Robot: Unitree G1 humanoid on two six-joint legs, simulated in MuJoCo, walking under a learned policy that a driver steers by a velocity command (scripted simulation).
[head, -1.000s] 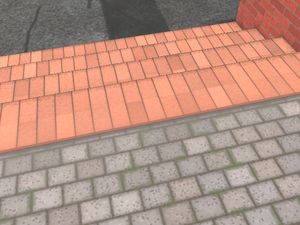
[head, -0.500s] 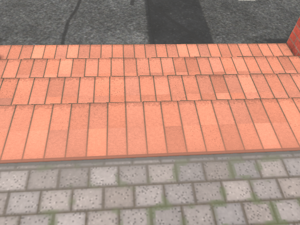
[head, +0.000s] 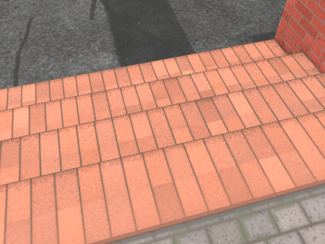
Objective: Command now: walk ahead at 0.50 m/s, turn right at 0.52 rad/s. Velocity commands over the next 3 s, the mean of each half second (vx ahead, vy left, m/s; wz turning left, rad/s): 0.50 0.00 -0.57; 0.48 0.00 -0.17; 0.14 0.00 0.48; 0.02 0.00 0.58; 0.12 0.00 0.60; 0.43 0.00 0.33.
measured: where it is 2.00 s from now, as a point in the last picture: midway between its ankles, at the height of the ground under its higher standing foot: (213, 200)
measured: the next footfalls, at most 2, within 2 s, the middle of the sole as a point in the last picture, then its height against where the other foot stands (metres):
left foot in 0.22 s outside the picture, level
right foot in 0.74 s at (219, 238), level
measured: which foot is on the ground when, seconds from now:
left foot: up 0.00-0.20, down 0.22-0.76, up 0.78-1.00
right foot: down 0.00-0.22, up 0.24-0.72, down 0.74-1.00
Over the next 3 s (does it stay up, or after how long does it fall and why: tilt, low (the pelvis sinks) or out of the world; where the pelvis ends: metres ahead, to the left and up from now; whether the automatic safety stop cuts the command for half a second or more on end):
stays up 0.82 -0.04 -0.01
